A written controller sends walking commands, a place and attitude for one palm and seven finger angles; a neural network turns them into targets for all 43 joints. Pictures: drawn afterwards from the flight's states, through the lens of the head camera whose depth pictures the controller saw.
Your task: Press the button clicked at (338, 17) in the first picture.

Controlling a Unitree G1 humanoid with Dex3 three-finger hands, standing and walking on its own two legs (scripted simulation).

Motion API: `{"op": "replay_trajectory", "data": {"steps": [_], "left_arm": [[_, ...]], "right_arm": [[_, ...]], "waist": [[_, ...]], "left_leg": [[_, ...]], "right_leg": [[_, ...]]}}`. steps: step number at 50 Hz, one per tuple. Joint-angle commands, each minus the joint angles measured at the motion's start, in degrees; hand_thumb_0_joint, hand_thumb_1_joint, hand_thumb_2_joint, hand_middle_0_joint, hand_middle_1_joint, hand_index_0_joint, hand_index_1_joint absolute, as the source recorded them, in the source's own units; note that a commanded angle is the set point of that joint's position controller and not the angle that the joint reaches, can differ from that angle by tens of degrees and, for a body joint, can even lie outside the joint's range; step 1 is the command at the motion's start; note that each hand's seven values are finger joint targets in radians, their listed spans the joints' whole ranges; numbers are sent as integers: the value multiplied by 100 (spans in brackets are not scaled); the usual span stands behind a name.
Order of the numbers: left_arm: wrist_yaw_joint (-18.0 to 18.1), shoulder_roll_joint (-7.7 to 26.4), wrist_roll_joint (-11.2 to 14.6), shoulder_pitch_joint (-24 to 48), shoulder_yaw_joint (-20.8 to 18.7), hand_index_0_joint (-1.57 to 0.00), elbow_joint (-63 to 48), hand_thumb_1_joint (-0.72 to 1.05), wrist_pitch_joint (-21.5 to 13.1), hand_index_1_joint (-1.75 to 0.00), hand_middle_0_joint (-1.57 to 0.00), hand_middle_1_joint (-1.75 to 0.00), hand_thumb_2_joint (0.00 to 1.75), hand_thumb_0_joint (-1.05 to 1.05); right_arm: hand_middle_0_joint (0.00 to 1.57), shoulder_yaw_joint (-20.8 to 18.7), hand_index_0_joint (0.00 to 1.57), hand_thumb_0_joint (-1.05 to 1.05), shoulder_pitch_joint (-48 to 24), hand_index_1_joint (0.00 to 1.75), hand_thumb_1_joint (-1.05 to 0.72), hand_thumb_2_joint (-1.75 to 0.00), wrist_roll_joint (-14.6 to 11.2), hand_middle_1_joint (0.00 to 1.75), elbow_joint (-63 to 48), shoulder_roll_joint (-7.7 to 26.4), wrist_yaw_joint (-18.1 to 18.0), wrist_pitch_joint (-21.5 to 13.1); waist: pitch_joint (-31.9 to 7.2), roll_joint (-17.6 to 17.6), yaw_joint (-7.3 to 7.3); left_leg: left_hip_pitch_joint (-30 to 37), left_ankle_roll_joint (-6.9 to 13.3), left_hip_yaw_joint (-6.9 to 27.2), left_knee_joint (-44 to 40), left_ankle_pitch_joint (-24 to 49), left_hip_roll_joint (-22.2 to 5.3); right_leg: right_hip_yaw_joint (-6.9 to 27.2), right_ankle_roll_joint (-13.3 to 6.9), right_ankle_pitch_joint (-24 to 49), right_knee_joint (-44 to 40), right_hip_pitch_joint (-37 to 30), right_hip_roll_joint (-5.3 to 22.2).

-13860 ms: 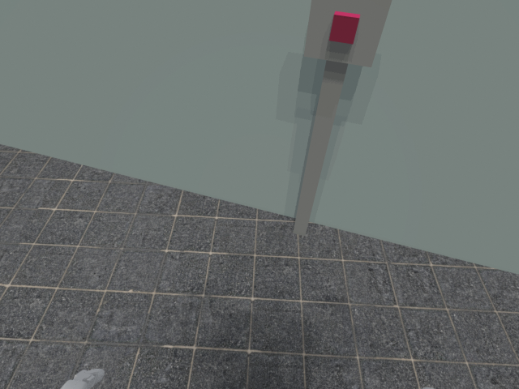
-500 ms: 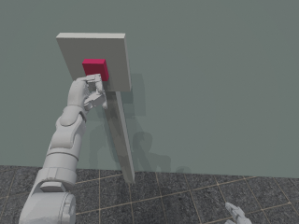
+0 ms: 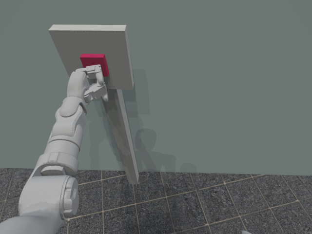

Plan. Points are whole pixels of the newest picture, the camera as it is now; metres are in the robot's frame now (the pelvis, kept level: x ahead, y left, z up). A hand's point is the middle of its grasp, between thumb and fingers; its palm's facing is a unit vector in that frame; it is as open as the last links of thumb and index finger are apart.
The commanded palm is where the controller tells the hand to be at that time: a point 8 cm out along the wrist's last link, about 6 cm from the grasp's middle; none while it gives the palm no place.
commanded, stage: press the button with the knuckle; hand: left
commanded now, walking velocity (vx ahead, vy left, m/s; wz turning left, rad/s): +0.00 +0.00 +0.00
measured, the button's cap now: (96, 63) +0.50 +0.17 +0.18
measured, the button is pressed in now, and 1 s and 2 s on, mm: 7 6 0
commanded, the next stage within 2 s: hold the button down briefly in 0.26 s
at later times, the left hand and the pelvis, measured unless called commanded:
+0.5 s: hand (103, 87) +0.45 +0.15 +0.15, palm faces +0.00 -1.00 -0.03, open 2.9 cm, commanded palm +0.46 +0.19 +0.15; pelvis -0.03 +0.00 -0.01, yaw +0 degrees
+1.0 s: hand (103, 88) +0.44 +0.15 +0.15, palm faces +0.00 -1.00 -0.01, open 2.9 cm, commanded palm +0.42 +0.19 +0.15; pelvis -0.03 +0.01 -0.01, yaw +0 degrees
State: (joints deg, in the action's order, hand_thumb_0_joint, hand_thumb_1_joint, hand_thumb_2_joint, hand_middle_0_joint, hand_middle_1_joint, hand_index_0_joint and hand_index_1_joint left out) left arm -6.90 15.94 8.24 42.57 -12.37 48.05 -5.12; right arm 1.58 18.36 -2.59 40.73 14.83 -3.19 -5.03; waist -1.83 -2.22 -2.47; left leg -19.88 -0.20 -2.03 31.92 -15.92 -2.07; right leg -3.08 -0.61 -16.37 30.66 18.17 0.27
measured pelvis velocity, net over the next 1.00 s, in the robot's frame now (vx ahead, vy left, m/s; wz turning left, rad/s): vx -0.03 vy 0.01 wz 0.00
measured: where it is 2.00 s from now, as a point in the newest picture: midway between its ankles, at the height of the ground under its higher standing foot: outside the picture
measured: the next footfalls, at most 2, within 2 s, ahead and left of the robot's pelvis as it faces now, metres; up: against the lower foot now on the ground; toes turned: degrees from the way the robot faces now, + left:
none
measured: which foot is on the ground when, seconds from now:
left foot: down 0.00-1.00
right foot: down 0.00-1.00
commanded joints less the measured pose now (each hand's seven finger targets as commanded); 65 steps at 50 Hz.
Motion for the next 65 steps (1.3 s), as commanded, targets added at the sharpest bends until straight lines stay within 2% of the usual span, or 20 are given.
{"op": "replay_trajectory", "data": {"steps": [1, 2, 5, 12, 16, 22, 26, 28, 33, 37, 40, 42, 46, 47, 48, 52, 54, 56, 58, 65], "left_arm": [[138, 931, 58, 3608, -44, -130, -946, 90, -526, -150, -130, -150, 90, 0], [154, 1030, 24, 3748, -82, -130, -755, 90, -562, -150, -130, -150, 90, 0], [163, 991, -61, 4096, 22, -130, -614, 90, -737, -150, -130, -150, 90, 0], [119, 1378, 32, 4529, -228, -130, -62, 90, -961, -150, -130, -150, 90, 0], [121, 1444, -13, 4798, -198, -130, -6, 90, -1108, -150, -130, -150, 90, 0], [113, 1521, 4, 4805, -197, -130, 309, 90, -1165, -150, -130, -150, 90, 0], [131, 1373, 10, 4955, -61, -130, 246, 90, -1166, -150, -130, -150, 90, 0], [143, 1435, 7, 4932, -72, -130, 315, 90, -1166, -150, -130, -150, 90, 0], [148, 1508, 35, 4930, -135, -130, 392, 90, -1114, -150, -130, -150, 90, 0], [126, 1691, -25, 4801, -299, -130, 419, 90, -1099, -150, -130, -150, 90, 0], [85, 1446, -18, 4679, -167, -130, 449, 90, -1043, -150, -130, -150, 90, 0], [83, 1561, -11, 4590, -315, -130, 400, 90, -1052, -150, -130, -150, 90, 0], [33, 1261, 24, 4316, -178, -130, 137, 90, -1045, -150, -130, -150, 90, 0], [42, 1298, 19, 4221, -223, -130, 114, 90, -1058, -150, -130, -150, 90, 0], [50, 1373, 26, 4113, -307, -130, -114, 90, -1089, -150, -130, -150, 90, 0], [30, 968, 58, 3525, -32, -130, -613, 90, -1046, -150, -130, -150, 90, 0], [51, 1144, 99, 3161, -241, -130, -953, 90, -988, -150, -130, -150, 90, 0], [39, 983, 141, 2760, -161, -130, -1356, 90, -879, -150, -130, -150, 90, 0], [22, 891, 174, 2516, -90, -130, -1691, 90, -757, -150, -130, -150, 90, 0], [-13, 931, 268, 768, -366, -130, -3071, 90, -258, -150, -130, -150, 90, 0]], "right_arm": [[20, -231, 20, 0, 24, 30, -90, -90, -2, 30, -562, 716, -47, -272], [20, -227, 20, 0, 101, 30, -90, -90, 7, 30, -506, 744, -46, -276], [20, -221, 20, 0, 144, 30, -90, -90, 18, 30, -479, 737, -32, -328], [20, -195, 20, 0, 289, 30, -90, -90, 22, 30, -389, 833, -47, -416], [20, -183, 20, 0, 340, 30, -90, -90, 18, 30, -360, 851, -49, -501], [20, -175, 20, 0, 430, 30, -90, -90, 13, 30, -358, 909, -65, -578], [20, -175, 20, 0, 486, 30, -90, -90, 13, 30, -341, 923, -57, -653], [20, -182, 20, 0, 508, 30, -90, -90, 9, 30, -334, 944, -72, -666], [20, -175, 20, 0, 576, 30, -90, -90, 9, 30, -304, 981, -92, -726], [20, -193, 20, 0, 593, 30, -90, -90, 33, 30, -338, 972, -75, -712], [20, -195, 20, 0, 557, 30, -90, -90, 25, 30, -380, 937, -42, -715], [20, -214, 20, 0, 571, 30, -90, -90, 51, 30, -415, 953, -38, -712], [20, -224, 20, 0, 500, 30, -90, -90, 44, 30, -516, 902, 11, -708], [20, -227, 20, 0, 502, 30, -90, -90, 54, 30, -531, 901, 18, -700], [20, -246, 20, 0, 476, 30, -90, -90, 51, 30, -576, 904, 27, -694], [20, -260, 20, 0, 286, 30, -90, -90, 17, 30, -719, 846, 60, -685], [20, -283, 20, 0, 230, 30, -90, -90, 10, 30, -772, 854, 69, -661], [20, -273, 20, 0, 82, 30, -90, -90, -9, 30, -870, 806, 83, -633], [20, -250, 20, 0, -68, 30, -90, -90, -23, 30, -940, 764, 83, -614], [20, -224, 20, 0, -555, 30, -90, -90, -25, 30, -1242, 661, 103, -510]], "waist": [[-1556, 213, -345], [-1435, 396, -396], [-1576, 30, -418], [-1664, 423, -530], [-1688, 5, -574], [-1595, 265, -646], [-1636, -91, -686], [-1654, 168, -719], [-1557, 127, -719], [-1681, 195, -653], [-1593, -25, -625], [-1674, 254, -576], [-1739, -6, -475], [-1737, 163, -458], [-1883, 54, -386], [-1903, 52, -287], [-2005, 172, -137], [-2089, 155, -64], [-1899, 192, -26], [-1775, 299, 364]], "left_leg": [[953, 223, 142, -217, 936, 171], [850, 233, 172, -222, 819, 156], [915, 208, 213, -218, 704, 166], [589, 221, 274, -182, 206, 157], [601, 186, 306, -174, 31, 153], [305, 205, 326, -192, -426, 129], [377, 172, 332, -202, -600, 117], [296, 196, 346, -200, -645, 105], [158, 196, 331, -225, -845, 97], [120, 208, 333, -151, -687, 123], [186, 184, 314, -142, -644, 120], [159, 206, 346, -120, -543, 121], [385, 170, 331, -115, -317, 118], [361, 190, 339, -99, -235, 114], [458, 180, 318, -101, -108, 113], [693, 178, 296, -101, 153, 87], [733, 176, 283, -132, 412, 83], [849, 181, 218, -139, 691, 98], [816, 206, 156, -154, 804, 104], [888, 228, -38, -259, 1455, 136]], "right_leg": [[169, -4, 1327, -387, 72, -149], [167, 0, 1181, -404, 133, -156], [165, -27, 1005, -329, 274, -144], [223, 11, 533, -336, 334, -162], [222, -8, 343, -283, 535, -155], [248, 25, -65, -300, 648, -166], [232, 25, -177, -260, 851, -156], [233, 47, -225, -270, 818, -163], [253, 55, -388, -287, 865, -147], [251, 43, -304, -252, 764, -151], [221, 23, -250, -213, 896, -155], [211, 22, -182, -203, 772, -165], [153, -9, 15, -141, 795, -174], [147, -9, 81, -134, 725, -185], [150, -14, 183, -115, 647, -181], [116, -43, 418, -100, 559, -211], [113, -48, 685, -84, 309, -212], [109, -50, 1009, -85, 100, -205], [124, -38, 1183, -128, -11, -194], [158, -35, 2091, -164, -726, -120]]}}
